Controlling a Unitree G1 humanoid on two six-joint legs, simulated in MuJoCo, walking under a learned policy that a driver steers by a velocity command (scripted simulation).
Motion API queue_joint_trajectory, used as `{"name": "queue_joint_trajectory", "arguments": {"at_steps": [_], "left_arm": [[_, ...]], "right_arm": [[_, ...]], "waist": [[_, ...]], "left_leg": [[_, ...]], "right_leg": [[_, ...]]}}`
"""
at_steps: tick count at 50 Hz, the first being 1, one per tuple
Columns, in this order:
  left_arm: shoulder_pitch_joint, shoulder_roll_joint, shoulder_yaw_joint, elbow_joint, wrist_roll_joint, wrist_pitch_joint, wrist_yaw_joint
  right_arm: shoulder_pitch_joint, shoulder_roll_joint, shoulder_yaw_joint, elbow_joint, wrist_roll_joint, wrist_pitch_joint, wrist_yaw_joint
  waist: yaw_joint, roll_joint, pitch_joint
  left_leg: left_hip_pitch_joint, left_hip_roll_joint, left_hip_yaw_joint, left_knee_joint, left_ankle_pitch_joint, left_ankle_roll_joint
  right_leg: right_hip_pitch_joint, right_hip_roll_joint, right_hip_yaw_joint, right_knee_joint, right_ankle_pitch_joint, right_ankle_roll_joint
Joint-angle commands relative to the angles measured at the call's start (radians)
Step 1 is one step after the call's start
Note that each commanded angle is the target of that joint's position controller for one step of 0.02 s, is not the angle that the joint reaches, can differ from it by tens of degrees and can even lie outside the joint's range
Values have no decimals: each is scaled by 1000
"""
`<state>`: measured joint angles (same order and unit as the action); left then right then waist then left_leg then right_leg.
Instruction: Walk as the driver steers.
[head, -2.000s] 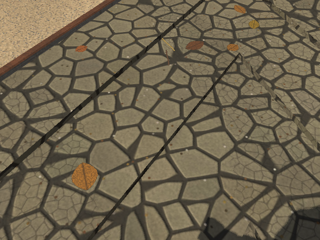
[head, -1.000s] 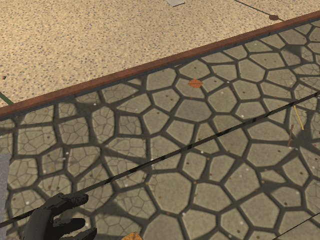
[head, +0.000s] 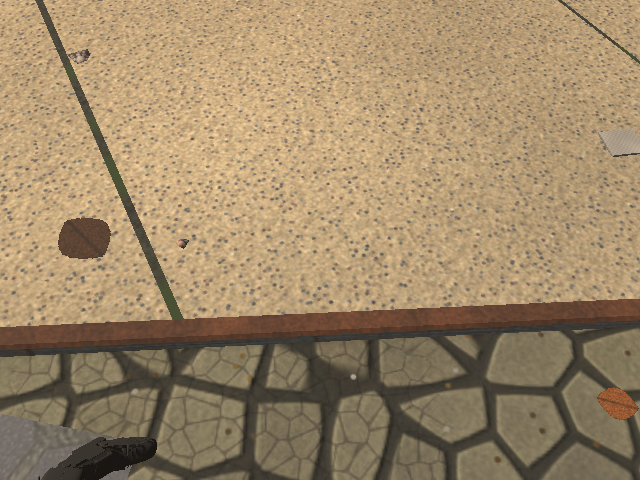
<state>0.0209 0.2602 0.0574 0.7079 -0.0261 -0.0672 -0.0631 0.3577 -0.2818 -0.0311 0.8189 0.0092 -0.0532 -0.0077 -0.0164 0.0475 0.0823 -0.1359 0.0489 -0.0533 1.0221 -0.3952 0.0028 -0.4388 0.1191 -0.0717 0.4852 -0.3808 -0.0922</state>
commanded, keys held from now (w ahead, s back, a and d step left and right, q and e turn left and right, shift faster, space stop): w+e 0.68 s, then w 0.04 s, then w+q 0.28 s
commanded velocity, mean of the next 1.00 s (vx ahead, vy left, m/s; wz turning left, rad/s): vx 0.50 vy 0.00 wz -0.38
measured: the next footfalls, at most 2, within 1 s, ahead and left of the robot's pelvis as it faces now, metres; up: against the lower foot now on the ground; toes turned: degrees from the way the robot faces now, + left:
left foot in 0.34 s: +0.33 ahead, +0.12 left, +0.01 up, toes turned -12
right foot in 0.80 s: +0.46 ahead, -0.25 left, +0.01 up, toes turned -29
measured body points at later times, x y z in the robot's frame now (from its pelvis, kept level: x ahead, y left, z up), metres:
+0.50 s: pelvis +0.23 +0.02 +0.04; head +0.24 +0.03 +0.49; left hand +0.48 +0.23 -0.05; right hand +0.24 -0.27 -0.07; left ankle +0.29 +0.13 -0.69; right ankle +0.20 -0.10 -0.61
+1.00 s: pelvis +0.44 -0.15 +0.05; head +0.46 -0.18 +0.50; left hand +0.65 +0.05 -0.05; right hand +0.42 -0.45 -0.08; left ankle +0.49 +0.02 -0.59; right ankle +0.42 -0.23 -0.69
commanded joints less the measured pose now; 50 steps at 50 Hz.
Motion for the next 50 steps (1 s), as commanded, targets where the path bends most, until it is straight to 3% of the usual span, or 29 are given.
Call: {"name": "queue_joint_trajectory", "arguments": {"at_steps": [1, 3, 6, 9, 11, 15, 16, 17, 18, 19, 20, 21, 22, 23, 25, 27, 30, 34, 37, 38, 39, 40, 41, 42, 43, 44, 46, 48, 50], "left_arm": [[241, 154, 52, 3, 18, -5, 22], [161, 114, 33, -10, 23, -15, 29], [131, 124, 28, -29, 17, -7, 44], [165, 167, 39, -31, 8, 6, 68], [184, 189, 44, -34, 4, 16, 77], [162, 174, 37, -56, -1, 12, 67], [136, 151, 29, -67, 8, 14, 65], [115, 103, 15, -84, 23, 12, 62], [142, 4, -11, -114, 21, 10, 63], [236, 39, -6, -145, -26, 6, 59], [237, 118, 12, -132, -30, 13, 56], [215, 142, 19, -131, -14, 25, 52], [219, 132, 22, -126, 1, 35, 50], [226, 126, 27, -127, 2, 43, 48], [181, 104, 19, -141, 2, 53, 46], [130, 81, 9, -163, 5, 56, 43], [65, 67, 2, -188, 2, 52, 30], [-19, 60, -4, -215, 0, 50, 12], [-38, 62, -5, -225, 3, 47, 5], [-9, 76, 3, -221, 9, 43, 6], [89, 106, 23, -196, 15, 39, 9], [263, 163, 55, -137, 16, 40, 18], [438, 239, 81, -100, 20, 46, 36], [426, 337, 82, -106, 37, 40, 49], [413, 252, 62, -122, 40, 19, 42], [376, 209, 47, -100, 37, 8, 36], [273, 135, 28, -80, 27, -6, 31], [222, 93, 19, -69, 36, -27, 33], [222, 92, 22, -41, 38, -46, 40]], "right_arm": [[-149, -135, -19, -170, 32, -62, 14], [-171, -119, -21, -168, 1, -62, 3], [-118, -82, -15, -159, -9, -39, 15], [-227, -68, -5, -199, -25, -28, 13], [-288, -48, 4, -220, -21, -26, 15], [-209, -125, -40, -197, 12, -23, 7], [-93, -140, -58, -159, 14, -25, 0], [82, -163, -77, -108, 10, -28, -8], [146, -198, -77, -103, -14, -31, -7], [4, -225, -73, -142, -50, -41, -2], [-111, -149, -55, -168, -24, -49, -6], [-149, -93, -37, -163, -6, -47, -9], [-172, -83, -33, -156, -12, -47, -7], [-194, -88, -34, -147, -18, -49, -8], [-173, -99, -42, -132, -21, -59, -16], [-118, -118, -52, -110, -24, -64, -21], [-82, -159, -64, -95, -24, -58, -23], [-60, -197, -77, -78, -5, -37, -15], [-13, -209, -81, -43, 16, -24, 2], [-15, -223, -83, -31, 25, -20, 6], [-36, -235, -83, -22, 32, -14, 7], [-28, -209, -70, -15, 31, -14, 7], [-34, -148, -41, -35, 4, -21, 8], [47, -27, -4, -71, -3, -37, 14], [-32, -130, -29, -55, 36, -52, 16], [-96, -159, -42, -83, 57, -55, 18], [-120, -138, -41, -78, 23, -49, 10], [-63, -119, -44, -49, 28, -23, 11], [-56, -81, -40, -40, 28, -2, 9]], "waist": [[118, -61, -295], [45, -19, -184], [-22, -82, -123], [1, -115, -97], [6, -139, -123], [-67, -170, -140], [-128, -165, -168], [-207, -98, -250], [-182, 110, -284], [-50, 277, -212], [-17, 176, -91], [-1, 97, -24], [23, 49, -10], [46, 68, 3], [19, 55, -5], [-10, 7, -30], [-39, -10, -58], [-70, 20, -18], [-68, 25, 13], [-36, 41, 2], [39, 40, -49], [125, 19, -152], [200, -68, -279], [101, -333, -394], [163, -186, -422], [144, -173, -280], [70, -144, -163], [23, -167, -138], [5, -130, -108]], "left_leg": [[-580, 26, -83, 267, -17, 12], [-496, 56, -51, 147, 14, 8], [-399, 41, -1, 60, 25, -38], [-397, 22, 20, -94, 161, -83], [-277, -14, 49, -233, 175, -95], [-78, -28, 68, -320, 176, -78], [71, -47, 87, -373, 163, -60], [298, -9, 40, -431, 127, -26], [453, 220, -329, -573, -124, 71], [269, 356, -781, -816, -412, 219], [114, 393, -750, -858, -503, 257], [6, 356, -589, -851, -386, 233], [-60, 295, -453, -847, -258, 193], [-101, 253, -328, -853, -148, 161], [-98, 213, -142, -878, 52, 150], [-35, 204, -40, -877, 177, 168], [67, 230, 37, -875, 259, 176], [108, 234, 147, -875, 276, 145], [130, 260, 161, -855, 372, 145], [140, 264, 169, -800, 550, 144], [131, 244, 203, -666, 770, 128], [53, 202, 236, -467, 877, 104], [-187, 150, 233, -163, 543, 56], [-515, -27, 135, 193, -177, -3], [-570, -33, -68, 328, -183, 1], [-643, 7, -58, 335, -101, 11], [-600, 84, -40, 235, 70, 14], [-510, 105, -49, 207, 173, 9], [-516, 97, -54, 191, 208, -4]], "right_leg": [[722, -372, 567, -197, 171, -201], [476, -303, 464, -246, 201, -161], [237, -267, 404, -310, 173, -167], [145, -233, 357, -302, 167, -142], [96, -212, 335, -277, 164, -110], [70, -235, 394, -174, 104, -69], [27, -207, 375, -60, 184, -42], [-70, -130, 307, 202, 237, 10], [-290, -27, 235, 524, -142, 51], [-434, -57, 241, 737, -147, 40], [-441, -128, 222, 835, -66, 35], [-405, -158, 190, 848, -10, 43], [-355, -179, 188, 841, 18, 52], [-320, -201, 198, 806, 55, 64], [-289, -215, 162, 739, 127, 89], [-294, -221, 138, 634, 181, 108], [-304, -234, 127, 496, 246, 118], [-235, -223, 60, 288, 280, 100], [-145, -188, 28, 181, 190, 48], [-79, -155, 10, 140, 150, 23], [66, -112, -17, 67, 170, -6], [323, -66, -36, 27, 242, -35], [643, -217, 157, 65, 307, -72], [823, -498, 657, -68, 147, -203], [749, -534, 755, -163, 104, -212], [647, -506, 578, -169, 151, -178], [451, -417, 375, -212, 207, -126], [357, -379, 260, -284, 290, -105], [329, -373, 168, -317, 424, -103]]}}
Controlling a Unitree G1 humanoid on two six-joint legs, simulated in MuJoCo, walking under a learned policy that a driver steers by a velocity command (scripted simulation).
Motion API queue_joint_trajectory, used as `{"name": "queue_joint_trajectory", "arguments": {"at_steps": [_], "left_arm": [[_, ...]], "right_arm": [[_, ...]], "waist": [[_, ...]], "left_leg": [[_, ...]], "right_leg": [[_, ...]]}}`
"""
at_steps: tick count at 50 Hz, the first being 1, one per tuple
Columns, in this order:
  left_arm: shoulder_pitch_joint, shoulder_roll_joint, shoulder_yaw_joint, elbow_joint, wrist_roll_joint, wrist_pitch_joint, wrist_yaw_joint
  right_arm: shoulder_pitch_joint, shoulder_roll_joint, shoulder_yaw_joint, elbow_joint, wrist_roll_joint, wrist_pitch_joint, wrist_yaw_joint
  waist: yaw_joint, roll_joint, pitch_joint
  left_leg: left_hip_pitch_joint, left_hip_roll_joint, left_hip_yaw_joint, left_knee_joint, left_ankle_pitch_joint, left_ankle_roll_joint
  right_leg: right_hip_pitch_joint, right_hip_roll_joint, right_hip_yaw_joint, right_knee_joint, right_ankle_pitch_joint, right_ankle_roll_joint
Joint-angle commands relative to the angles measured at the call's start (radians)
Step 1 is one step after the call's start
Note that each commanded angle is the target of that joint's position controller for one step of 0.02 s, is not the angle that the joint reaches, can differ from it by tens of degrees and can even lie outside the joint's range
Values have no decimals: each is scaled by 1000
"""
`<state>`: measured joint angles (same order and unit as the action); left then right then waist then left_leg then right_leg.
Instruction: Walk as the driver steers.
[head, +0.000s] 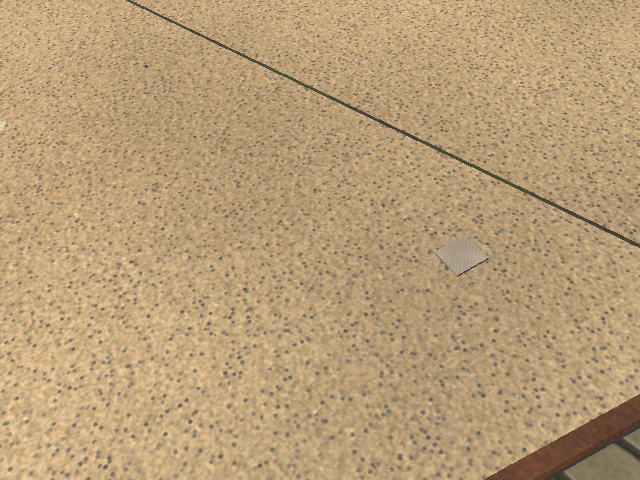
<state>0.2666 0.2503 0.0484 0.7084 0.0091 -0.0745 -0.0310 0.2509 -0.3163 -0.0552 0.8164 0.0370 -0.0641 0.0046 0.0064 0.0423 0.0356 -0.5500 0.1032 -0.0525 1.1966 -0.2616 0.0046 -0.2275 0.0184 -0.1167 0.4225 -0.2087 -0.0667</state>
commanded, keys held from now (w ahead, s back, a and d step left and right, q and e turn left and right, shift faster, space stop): w+q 1.00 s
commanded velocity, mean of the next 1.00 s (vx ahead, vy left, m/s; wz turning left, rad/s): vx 0.50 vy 0.00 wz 0.52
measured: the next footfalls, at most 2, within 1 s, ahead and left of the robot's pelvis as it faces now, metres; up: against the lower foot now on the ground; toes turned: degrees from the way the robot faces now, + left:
left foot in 0.34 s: +0.35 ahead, +0.14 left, +0.04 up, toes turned +14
right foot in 0.82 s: +0.66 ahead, +0.01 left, +0.04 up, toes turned +32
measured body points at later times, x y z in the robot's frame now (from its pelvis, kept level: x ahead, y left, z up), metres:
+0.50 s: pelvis +0.27 +0.05 +0.02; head +0.30 +0.06 +0.47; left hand +0.34 +0.34 -0.08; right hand +0.46 -0.18 -0.09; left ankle +0.31 +0.13 -0.70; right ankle +0.23 -0.11 -0.61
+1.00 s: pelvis +0.55 +0.07 +0.04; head +0.57 +0.07 +0.49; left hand +0.49 +0.36 -0.06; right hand +0.81 -0.09 -0.07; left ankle +0.45 +0.17 -0.61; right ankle +0.62 -0.01 -0.70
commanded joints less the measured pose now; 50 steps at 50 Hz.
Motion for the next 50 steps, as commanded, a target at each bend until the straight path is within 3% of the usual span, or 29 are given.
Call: {"name": "queue_joint_trajectory", "arguments": {"at_steps": [1, 6, 9, 11, 14, 16, 17, 18, 19, 20, 21, 22, 23, 25, 26, 28, 30, 32, 35, 38, 40, 41, 42, 43, 44, 45, 46, 47, 50], "left_arm": [[-12, 103, 33, -26, 10, -41, 11], [27, 101, 31, 25, 15, -22, 31], [60, 133, 37, 45, 7, -7, 44], [109, 146, 39, 70, 1, 4, 51], [89, 179, 38, 64, 2, 29, 64], [58, 224, 45, 58, -7, 44, 77], [19, 234, 45, 49, -18, 47, 82], [21, 218, 39, 33, -18, 31, 85], [72, 58, -6, -32, -1, -2, 65], [-22, 147, 10, -43, -18, -56, 33], [-87, 147, 15, -72, -59, -73, 15], [-100, 126, 8, -79, -49, -81, 16], [-84, 122, 13, -65, -24, -76, 23], [-32, 134, 24, -53, -12, -47, 25], [-37, 128, 22, -59, -5, -38, 27], [-84, 94, 8, -75, 12, -21, 33], [-173, 65, -5, -91, 14, -17, 35], [-240, 59, -11, -100, 2, -20, 32], [-308, 93, -1, -117, -19, -31, 24], [-282, 143, 25, -116, -25, -45, 10], [-149, 162, 47, -81, -23, -54, 13], [-19, 208, 64, -67, -5, -61, 19], [66, 291, 79, -57, 22, -52, 25], [91, 262, 78, -39, 6, -45, 18], [48, 177, 57, -57, -5, -40, 23], [16, 147, 46, -56, -6, -33, 28], [-14, 130, 38, -51, 2, -27, 30], [-29, 113, 31, -43, 7, -27, 33], [-21, 107, 33, -10, -2, -38, 35]], "right_arm": [[40, -32, -15, -38, 0, 19, -4], [-73, -7, -8, -84, -7, 30, 2], [-202, 35, 18, -138, -17, 29, 25], [-256, 53, 28, -175, -20, 21, 45], [-251, 33, 19, -208, -13, 12, 67], [-113, -20, -10, -199, -10, 20, 68], [43, -80, -41, -167, -7, 23, 61], [192, -175, -84, -136, -8, 32, 42], [146, -273, -105, -161, -6, 37, 23], [124, -194, -77, -184, -30, 21, 15], [103, -126, -57, -187, -46, 8, 11], [68, -91, -48, -178, -35, -4, 17], [16, -56, -40, -181, -29, -13, 17], [-36, -28, -30, -203, -34, -16, 13], [-31, -40, -32, -201, -25, -19, 10], [-18, -71, -41, -196, -20, -16, -2], [3, -97, -49, -195, -24, -10, -12], [34, -112, -55, -188, -17, -4, -16], [89, -128, -62, -175, -8, 5, -16], [87, -118, -62, -178, -8, 17, -18], [68, -78, -51, -190, -14, 21, -17], [73, -10, -28, -204, -22, 16, -13], [162, 52, -8, -236, -12, 8, -13], [205, -35, -17, -236, 11, 5, -15], [133, -104, -34, -226, 6, 12, -18], [57, -115, -39, -235, -11, 18, -17], [20, -101, -40, -245, -21, 17, -15], [6, -86, -41, -253, -17, 19, -10], [0, -38, -32, -259, -8, 34, -2]], "waist": [[-17, -120, -45], [3, -90, 39], [51, -71, 79], [71, -74, 77], [30, -118, 10], [-67, -199, -92], [-158, -190, -165], [-224, -87, -238], [-97, 237, -310], [-148, 90, -400], [-127, 35, -262], [-72, -81, -137], [-28, -92, -103], [25, -29, -65], [31, -41, -55], [26, -48, -28], [-10, -15, -21], [-48, 27, -32], [-85, 49, -51], [-57, 81, -70], [17, 96, -104], [74, 16, -208], [42, -259, -314], [39, -358, -307], [68, -236, -196], [72, -162, -118], [56, -134, -78], [38, -147, -48], [22, -159, -26]], "left_leg": [[-133, 36, -54, 34, 86, -14], [-306, 8, -66, -75, 201, -21], [-275, -1, 49, -261, 219, -1], [-313, -10, 100, -281, 160, 28], [-174, -85, 205, -343, 68, 86], [41, -166, 237, -372, -27, 131], [267, -198, 211, -488, 28, 169], [573, -132, 12, -615, 63, 218], [853, 168, -668, -804, -171, 435], [845, 206, -863, -925, -271, 432], [739, 196, -716, -927, -253, 389], [584, 151, -591, -937, -151, 352], [481, 107, -481, -936, -30, 323], [350, 47, -370, -971, 92, 314], [323, 33, -332, -988, 128, 313], [237, -3, -240, -1000, 192, 301], [191, -38, -190, -992, 204, 275], [200, -48, -178, -971, 149, 250], [268, -14, -250, -918, 63, 232], [340, 20, -347, -815, 8, 202], [309, -20, -347, -689, 33, 158], [223, -80, -274, -446, -20, 116], [-89, -209, -119, -127, -318, 44], [-275, -142, -100, 77, -317, 24], [-314, -99, -104, 155, -217, 12], [-300, -73, -76, 155, -141, 6], [-268, -50, -77, 118, -84, 5], [-233, -27, -81, 83, -50, 6], [-200, -6, -53, 8, -13, 0]], "right_leg": [[120, -272, 177, -260, 295, -127], [176, -266, 49, -288, 307, -101], [182, -267, -30, -314, 367, -73], [279, -305, -48, -276, 515, -70], [321, -297, -118, -128, 983, -54], [316, -307, -125, 80, 1297, -51], [245, -282, -136, 274, 1254, -33], [25, -220, -115, 554, 844, 13], [-435, 39, -22, 992, -203, 92], [-517, 25, 274, 1077, -232, 53], [-571, -17, 272, 1050, -180, 34], [-557, -60, 252, 947, -145, 26], [-500, -99, 245, 866, -121, 31], [-413, -118, 231, 826, -99, 50], [-420, -125, 214, 778, -84, 64], [-396, -118, 168, 618, -38, 101], [-344, -91, 145, 451, 92, 126], [-298, -60, 145, 285, 200, 140], [-261, -31, 167, 156, 232, 148], [-198, -28, 202, 89, 158, 115], [-18, -30, 180, 32, 108, 66], [196, -161, 300, 28, 50, 6], [497, -391, 709, -68, -160, -126], [514, -465, 971, -140, -454, -194], [427, -424, 851, -158, -489, -163], [323, -374, 681, -151, -344, -126], [238, -326, 567, -164, -211, -109], [179, -293, 477, -182, -106, -99], [129, -266, 321, -233, 53, -106]]}}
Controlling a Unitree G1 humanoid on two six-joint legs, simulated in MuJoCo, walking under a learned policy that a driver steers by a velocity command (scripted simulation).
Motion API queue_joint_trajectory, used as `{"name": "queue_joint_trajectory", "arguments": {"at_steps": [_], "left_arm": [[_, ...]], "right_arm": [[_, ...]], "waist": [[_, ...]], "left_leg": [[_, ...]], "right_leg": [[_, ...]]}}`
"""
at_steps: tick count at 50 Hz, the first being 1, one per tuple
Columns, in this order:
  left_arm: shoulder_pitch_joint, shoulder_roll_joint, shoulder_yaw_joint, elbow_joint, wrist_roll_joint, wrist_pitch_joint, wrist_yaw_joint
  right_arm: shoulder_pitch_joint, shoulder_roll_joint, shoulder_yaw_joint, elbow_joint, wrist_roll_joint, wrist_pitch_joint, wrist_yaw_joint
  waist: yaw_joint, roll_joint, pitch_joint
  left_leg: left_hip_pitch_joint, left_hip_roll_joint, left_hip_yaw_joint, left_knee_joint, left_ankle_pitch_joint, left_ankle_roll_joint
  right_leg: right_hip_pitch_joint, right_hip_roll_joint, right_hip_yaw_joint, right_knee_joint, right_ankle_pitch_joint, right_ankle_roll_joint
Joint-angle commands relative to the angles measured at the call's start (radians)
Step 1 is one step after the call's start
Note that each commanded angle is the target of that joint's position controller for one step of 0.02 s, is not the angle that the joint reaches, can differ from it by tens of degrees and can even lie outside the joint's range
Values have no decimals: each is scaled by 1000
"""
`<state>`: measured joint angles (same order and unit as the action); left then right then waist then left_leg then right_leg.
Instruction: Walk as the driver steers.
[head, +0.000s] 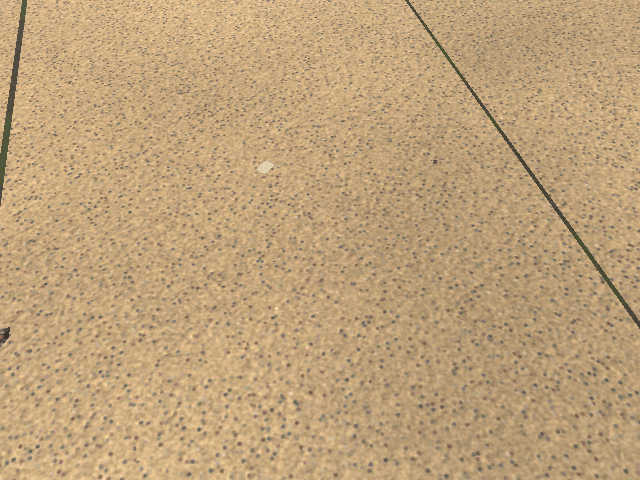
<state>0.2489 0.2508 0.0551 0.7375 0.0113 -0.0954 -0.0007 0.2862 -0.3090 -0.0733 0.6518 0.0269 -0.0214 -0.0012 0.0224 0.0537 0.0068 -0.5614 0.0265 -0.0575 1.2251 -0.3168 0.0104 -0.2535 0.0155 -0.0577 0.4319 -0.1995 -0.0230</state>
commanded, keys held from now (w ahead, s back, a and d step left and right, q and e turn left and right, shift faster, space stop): w+q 0.62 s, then w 0.38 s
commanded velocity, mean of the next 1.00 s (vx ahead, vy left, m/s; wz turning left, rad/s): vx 0.50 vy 0.00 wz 0.48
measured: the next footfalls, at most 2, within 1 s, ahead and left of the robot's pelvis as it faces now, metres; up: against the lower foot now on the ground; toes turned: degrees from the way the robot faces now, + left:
left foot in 0.34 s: +0.33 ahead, +0.17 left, +0.00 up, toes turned +16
right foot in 0.84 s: +0.66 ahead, +0.07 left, +0.00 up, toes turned +28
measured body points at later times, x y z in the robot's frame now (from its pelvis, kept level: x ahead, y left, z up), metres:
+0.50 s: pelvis +0.26 +0.08 -0.01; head +0.29 +0.10 +0.44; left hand +0.29 +0.39 -0.12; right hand +0.48 -0.14 -0.10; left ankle +0.29 +0.16 -0.74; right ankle +0.25 -0.10 -0.65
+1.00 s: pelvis +0.55 +0.12 +0.00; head +0.57 +0.12 +0.45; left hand +0.52 +0.41 -0.11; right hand +0.77 -0.07 -0.12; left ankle +0.44 +0.22 -0.65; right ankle +0.62 +0.05 -0.74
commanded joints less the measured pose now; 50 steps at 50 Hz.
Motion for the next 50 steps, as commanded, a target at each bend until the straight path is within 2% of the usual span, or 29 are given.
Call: {"name": "queue_joint_trajectory", "arguments": {"at_steps": [1, 6, 9, 12, 15, 16, 17, 18, 19, 20, 21, 22, 23, 24, 26, 28, 32, 36, 39, 40, 41, 42, 43, 44, 45, 46, 47, 49, 50], "left_arm": [[4, 120, 31, -26, -6, -19, 6], [10, 172, 44, 12, -5, -11, 9], [47, 196, 48, 39, -13, -1, 11], [75, 223, 55, 62, -26, 14, 8], [70, 269, 69, 66, -41, 32, 14], [58, 280, 72, 63, -45, 40, 19], [55, 259, 63, 56, -43, 41, 24], [97, 150, 28, 31, 11, 35, 20], [123, 98, -1, -38, 5, 1, 7], [-17, 200, 23, -53, -34, -28, -4], [-72, 203, 21, -79, -53, -43, -8], [-64, 185, 17, -65, -35, -46, 1], [-48, 190, 23, -56, -12, -41, 6], [-27, 192, 26, -51, -6, -29, 3], [-18, 169, 23, -47, 3, -8, 2], [-72, 142, 14, -63, 10, 3, 5], [-229, 99, -5, -95, 2, -2, -6], [-302, 119, -3, -114, -14, -17, -27], [-280, 150, 11, -118, -15, -24, -35], [-239, 156, 17, -110, -14, -27, -34], [-152, 176, 31, -86, -8, -30, -29], [-16, 217, 44, -68, 5, -35, -24], [121, 306, 71, -39, 19, -29, -21], [173, 253, 62, -7, -14, -22, -35], [125, 186, 42, -14, -28, -16, -32], [66, 163, 32, -26, -19, -7, -27], [22, 144, 23, -26, -10, -1, -26], [-12, 115, 11, -26, 2, -6, -24], [-8, 114, 10, -21, -3, -10, -24]], "right_arm": [[-54, -36, -11, -101, -1, -5, 5], [-151, -17, 1, -117, -2, -9, 22], [-254, 2, 12, -140, 0, -16, 42], [-309, -5, 11, -164, 5, -16, 60], [-244, -60, -18, -165, -6, -7, 63], [-127, -99, -40, -137, -7, -3, 59], [51, -154, -74, -89, -4, 5, 44], [151, -232, -91, -61, 5, 14, 21], [107, -287, -86, -101, 4, -6, 28], [120, -191, -62, -99, -3, -20, 36], [84, -162, -51, -89, -9, -32, 35], [18, -141, -43, -93, -9, -38, 34], [-36, -117, -35, -101, -13, -40, 31], [-65, -107, -29, -110, -24, -41, 27], [-73, -108, -29, -99, -21, -46, 18], [-47, -126, -34, -80, -20, -47, 4], [8, -138, -36, -45, -11, -37, -13], [81, -129, -32, 6, -4, -38, -12], [92, -130, -33, 25, -10, -28, -13], [84, -130, -34, 27, -11, -23, -12], [77, -111, -27, 25, -12, -21, -10], [74, -70, -9, 13, -21, -22, -8], [199, -17, 8, 7, -4, -32, -10], [209, -46, 10, 11, 0, -42, -12], [108, -121, -9, 4, 11, -44, -10], [20, -123, -7, -16, 3, -45, -9], [-31, -109, -6, -31, -14, -49, -7], [-16, -76, -6, -22, -19, -47, -3], [0, -57, -2, -14, -18, -44, -2]], "waist": [[7, -155, 12], [27, -126, 30], [66, -112, 65], [71, -111, 88], [2, -159, 15], [-71, -155, -50], [-162, -122, -137], [-146, 93, -220], [-73, 242, -384], [-150, 76, -344], [-130, 51, -208], [-75, -50, -131], [-36, -45, -94], [-6, -16, -78], [11, -13, -63], [0, -18, -35], [-62, 12, -5], [-102, 30, 10], [-83, 61, 15], [-59, 74, 9], [-14, 67, -34], [48, 16, -160], [40, -229, -323], [53, -346, -329], [70, -223, -179], [59, -146, -94], [37, -113, -20], [-8, -148, 0], [-15, -158, -8]], "left_leg": [[-203, 75, -46, -54, 57, -11], [-195, 81, -13, -310, 254, -19], [-156, 69, 44, -461, 326, -2], [-127, 54, 83, -559, 286, 31], [46, -36, 160, -597, 143, 93], [203, -78, 179, -633, 140, 125], [476, -102, 154, -687, 197, 165], [783, 108, -155, -663, 262, 230], [1004, 314, -755, -852, -31, 439], [964, 295, -715, -934, -82, 377], [835, 263, -577, -942, -18, 339], [676, 219, -470, -942, 99, 307], [560, 182, -392, -951, 200, 293], [481, 158, -356, -973, 253, 288], [388, 138, -306, -996, 342, 298], [325, 112, -252, -1004, 376, 293], [279, 53, -188, -988, 269, 229], [353, 103, -238, -940, 198, 212], [451, 150, -299, -867, 252, 193], [462, 148, -302, -832, 316, 182], [461, 104, -279, -738, 441, 160], [388, 50, -224, -519, 428, 125], [51, -91, -100, -151, 156, 35], [-143, -121, -115, 21, -253, 12], [-233, -64, -138, 96, -195, 16], [-232, -18, -90, 84, -117, 20], [-217, 16, -62, 16, -56, 21], [-121, 63, -49, -81, 19, 17], [-101, 68, -34, -109, 30, 11]], "right_leg": [[157, -270, 230, -255, 86, -158], [195, -267, 67, -274, 218, -151], [224, -270, -7, -279, 232, -133], [297, -293, -56, -255, 317, -114], [353, -293, -120, -65, 803, -86], [327, -278, -145, 99, 909, -70], [190, -242, -165, 329, 837, -36], [-126, -167, -154, 659, 91, 6], [-467, 23, 34, 954, -422, 42], [-574, -33, 158, 991, -338, 28], [-602, -67, 142, 931, -240, 11], [-541, -109, 144, 846, -166, 17], [-472, -134, 148, 766, -126, 29], [-412, -147, 152, 736, -100, 37], [-373, -141, 131, 667, -77, 67], [-377, -123, 116, 561, 0, 93], [-304, -68, 106, 246, 261, 101], [-262, -54, 118, 123, 316, 74], [-243, -48, 115, 79, 183, 26], [-191, -38, 95, 56, 145, 5], [-68, -21, 73, 22, 138, -25], [159, -121, 163, 55, 168, -84], [541, -330, 549, 22, 17, -247], [600, -406, 842, -131, -237, -294], [497, -386, 760, -155, -354, -250], [374, -345, 625, -163, -298, -216], [253, -300, 529, -192, -203, -208], [138, -240, 419, -235, -52, -190], [120, -226, 379, -249, 8, -196]]}}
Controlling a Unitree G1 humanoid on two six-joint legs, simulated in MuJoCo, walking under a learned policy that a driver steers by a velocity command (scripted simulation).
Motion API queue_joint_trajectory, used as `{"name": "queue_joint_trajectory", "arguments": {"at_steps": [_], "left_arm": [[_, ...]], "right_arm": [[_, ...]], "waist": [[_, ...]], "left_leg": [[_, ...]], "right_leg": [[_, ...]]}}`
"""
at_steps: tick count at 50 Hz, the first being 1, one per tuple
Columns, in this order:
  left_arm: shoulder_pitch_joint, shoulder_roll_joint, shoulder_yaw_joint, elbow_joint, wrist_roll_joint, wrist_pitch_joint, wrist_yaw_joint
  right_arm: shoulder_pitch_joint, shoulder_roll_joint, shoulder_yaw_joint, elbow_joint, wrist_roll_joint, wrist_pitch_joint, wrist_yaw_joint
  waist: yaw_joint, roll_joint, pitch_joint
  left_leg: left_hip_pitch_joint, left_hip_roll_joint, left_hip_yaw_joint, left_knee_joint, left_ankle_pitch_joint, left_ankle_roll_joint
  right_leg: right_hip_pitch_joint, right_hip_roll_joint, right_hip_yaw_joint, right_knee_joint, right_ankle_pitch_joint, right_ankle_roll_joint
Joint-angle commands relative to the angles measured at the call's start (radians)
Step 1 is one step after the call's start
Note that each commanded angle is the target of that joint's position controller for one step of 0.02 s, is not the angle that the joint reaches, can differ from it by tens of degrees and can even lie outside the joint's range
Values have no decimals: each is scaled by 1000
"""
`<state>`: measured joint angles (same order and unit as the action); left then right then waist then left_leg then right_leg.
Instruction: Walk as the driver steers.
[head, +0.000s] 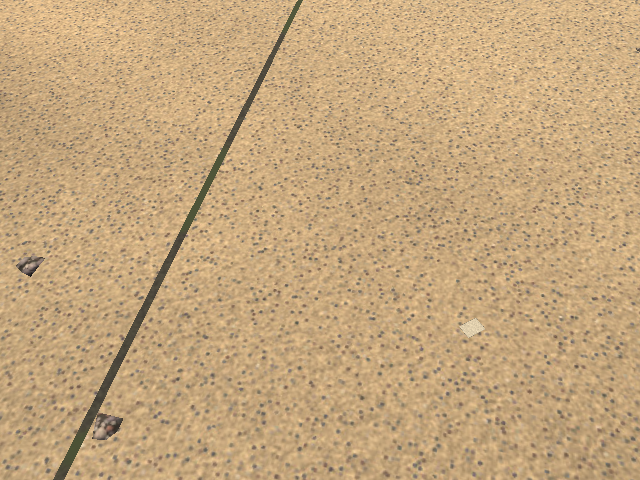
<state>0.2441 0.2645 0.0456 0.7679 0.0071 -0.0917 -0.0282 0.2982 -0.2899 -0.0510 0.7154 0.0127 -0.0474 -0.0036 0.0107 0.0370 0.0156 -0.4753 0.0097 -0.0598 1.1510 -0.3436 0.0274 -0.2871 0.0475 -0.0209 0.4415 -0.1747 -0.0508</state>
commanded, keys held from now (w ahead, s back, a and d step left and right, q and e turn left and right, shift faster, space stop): w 0.12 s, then w+e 0.88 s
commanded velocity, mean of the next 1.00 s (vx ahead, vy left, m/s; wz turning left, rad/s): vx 0.50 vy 0.00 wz -0.36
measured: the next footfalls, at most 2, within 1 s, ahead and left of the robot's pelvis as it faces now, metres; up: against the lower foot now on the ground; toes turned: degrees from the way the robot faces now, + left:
left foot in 0.34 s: +0.35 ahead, +0.15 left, +0.00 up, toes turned -5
right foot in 0.84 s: +0.57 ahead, -0.17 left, +0.00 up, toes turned -24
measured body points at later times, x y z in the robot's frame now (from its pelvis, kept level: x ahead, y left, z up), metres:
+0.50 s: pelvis +0.27 +0.05 +0.00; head +0.30 +0.06 +0.45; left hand +0.37 +0.32 -0.13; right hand +0.38 -0.23 -0.09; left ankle +0.31 +0.15 -0.74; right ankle +0.21 -0.09 -0.65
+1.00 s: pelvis +0.51 -0.07 +0.00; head +0.55 -0.10 +0.44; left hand +0.75 +0.12 -0.10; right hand +0.52 -0.38 -0.12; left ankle +0.53 +0.11 -0.65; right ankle +0.53 -0.15 -0.74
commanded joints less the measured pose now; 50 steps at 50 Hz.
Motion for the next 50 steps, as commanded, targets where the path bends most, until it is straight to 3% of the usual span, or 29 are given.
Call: {"name": "queue_joint_trajectory", "arguments": {"at_steps": [1, 3, 6, 11, 14, 15, 16, 17, 18, 19, 20, 21, 22, 23, 25, 29, 33, 38, 40, 41, 42, 43, 44, 45, 46, 47, 48, 50], "left_arm": [[5, 111, 22, -42, -5, -17, 5], [24, 142, 30, -26, -11, -18, 10], [56, 164, 35, -5, -18, -8, 16], [161, 179, 37, 42, -34, 17, 24], [167, 198, 46, 50, -36, 33, 34], [155, 206, 49, 50, -36, 38, 37], [146, 195, 45, 47, -33, 39, 37], [130, 151, 28, 28, -20, 35, 35], [205, 47, -2, -6, -9, 22, 35], [245, 66, -3, -7, -34, 9, 33], [173, 158, 25, -11, -54, 9, 34], [106, 163, 30, -26, -52, 13, 34], [76, 150, 32, -33, -41, 20, 34], [75, 137, 37, -33, -35, 32, 33], [92, 91, 32, -36, -37, 56, 29], [27, 73, 29, -75, -27, 70, 24], [-105, 52, 15, -117, -27, 59, -6], [-214, 78, 20, -186, -25, 64, -29], [-166, 111, 38, -193, -22, 71, -30], [-60, 143, 59, -172, -24, 74, -27], [111, 203, 94, -125, -28, 79, -14], [221, 310, 126, -103, -35, 89, 10], [160, 355, 119, -144, -36, 73, 5], [162, 258, 90, -154, -31, 57, -5], [139, 218, 78, -146, -24, 44, -6], [76, 196, 70, -149, -24, 39, -5], [21, 160, 59, -161, -18, 36, 0], [-18, 153, 55, -182, -7, 33, 9]], "right_arm": [[-16, -63, -21, -78, -5, -16, 1], [-75, -48, -12, -97, -12, -17, -1], [-169, -25, -1, -111, -11, -27, 6], [-323, -26, 1, -149, 1, -49, 30], [-319, -62, -13, -152, 3, -63, 40], [-273, -79, -21, -139, 3, -67, 38], [-167, -113, -40, -108, -2, -69, 30], [-12, -165, -60, -81, -18, -70, 19], [118, -258, -82, -65, -37, -59, 8], [142, -215, -72, -50, -25, -49, 13], [86, -142, -51, -49, -14, -46, 11], [27, -105, -39, -50, -11, -45, 9], [-33, -75, -28, -44, -13, -47, 12], [-76, -50, -22, -40, -20, -53, 15], [-118, -54, -28, -26, -24, -65, 15], [-113, -96, -45, 13, -27, -76, 6], [-81, -138, -55, 41, -18, -63, -4], [-22, -186, -73, 82, 9, -32, -5], [-30, -217, -82, 83, 19, -18, -9], [-41, -223, -83, 81, 24, -9, -11], [-37, -200, -73, 77, 21, -6, -14], [2, -120, -45, 46, -17, -14, -14], [29, -45, -13, 0, -27, -46, -3], [-78, -142, -34, -11, 8, -76, 12], [-135, -147, -32, -31, 30, -91, 17], [-137, -130, -29, -24, 11, -97, 9], [-130, -141, -36, -13, -12, -92, 2], [-100, -134, -40, -8, -22, -70, 4]], "waist": [[-6, -141, -17], [4, -119, -4], [36, -108, 4], [81, -102, 37], [47, -122, 28], [14, -130, 6], [-44, -119, -58], [-119, -90, -186], [-125, 128, -356], [-117, 270, -429], [-121, 155, -265], [-104, 107, -162], [-73, 70, -91], [-42, 84, -47], [-5, 87, -13], [1, 27, 17], [-48, 1, 45], [-70, 2, 72], [-26, 37, 17], [40, 37, -44], [124, 10, -134], [131, -175, -219], [46, -323, -353], [116, -179, -339], [102, -147, -211], [51, -54, -130], [15, -61, -96], [-22, -86, -79]], "left_leg": [[-187, 89, -21, -70, 71, -13], [-216, 99, -6, -185, 140, -30], [-185, 90, 15, -385, 303, -39], [-96, 34, 25, -592, 401, -47], [-24, 18, 9, -666, 324, -23], [59, 8, 20, -691, 299, -8], [226, -3, 37, -722, 291, 19], [492, 93, -37, -674, 302, 69], [878, 347, -371, -665, 262, 179], [902, 432, -647, -789, 77, 258], [775, 389, -535, -824, -13, 218], [646, 348, -398, -849, 8, 187], [524, 306, -306, -891, 71, 173], [433, 273, -228, -929, 132, 161], [329, 259, -125, -989, 226, 164], [326, 255, 31, -1023, 373, 173], [357, 237, 155, -1025, 398, 144], [525, 286, 210, -946, 509, 109], [560, 282, 244, -803, 836, 85], [543, 261, 270, -643, 966, 67], [430, 218, 296, -413, 930, 31], [95, 138, 306, -56, 447, -27], [-220, -62, 102, 223, -246, -67], [-324, -5, -41, 263, -203, -43], [-356, 33, -24, 215, -121, -18], [-309, 77, -24, 115, -47, -14], [-240, 105, -27, 29, -1, -19], [-155, 111, -24, -36, 47, -41]], "right_leg": [[144, -256, 308, -271, 39, -177], [148, -258, 255, -295, 134, -189], [158, -232, 171, -303, 197, -164], [184, -243, 187, -256, 198, -149], [240, -276, 243, -188, 216, -124], [235, -272, 243, -139, 274, -111], [205, -228, 214, -25, 374, -86], [78, -174, 178, 198, 301, -50], [-266, -35, 77, 564, -82, 19], [-431, -20, 135, 756, -423, 33], [-503, -77, 156, 831, -357, 33], [-506, -115, 129, 824, -270, 33], [-475, -142, 118, 786, -207, 39], [-433, -168, 126, 746, -161, 43], [-370, -184, 118, 722, -111, 56], [-412, -189, 123, 578, 51, 75], [-361, -168, 54, 338, 221, 54], [-377, -140, -4, 210, 105, -4], [-262, -74, -65, 203, -5, -44], [-118, -26, -96, 175, -18, -72], [143, 18, -88, 126, 34, -111], [460, -178, 247, 94, 15, -205], [660, -375, 817, -94, -177, -384], [648, -375, 793, -163, -223, -337], [532, -342, 651, -159, -173, -296], [381, -296, 539, -157, -69, -259], [272, -262, 457, -167, 40, -239], [159, -231, 409, -204, 156, -246]]}}
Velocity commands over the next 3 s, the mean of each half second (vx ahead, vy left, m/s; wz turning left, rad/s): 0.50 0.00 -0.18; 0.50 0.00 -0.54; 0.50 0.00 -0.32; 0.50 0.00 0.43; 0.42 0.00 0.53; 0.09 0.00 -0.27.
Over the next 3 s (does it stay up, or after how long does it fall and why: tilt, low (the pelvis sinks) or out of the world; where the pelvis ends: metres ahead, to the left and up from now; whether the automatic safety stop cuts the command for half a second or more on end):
stays up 1.37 -0.36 0.00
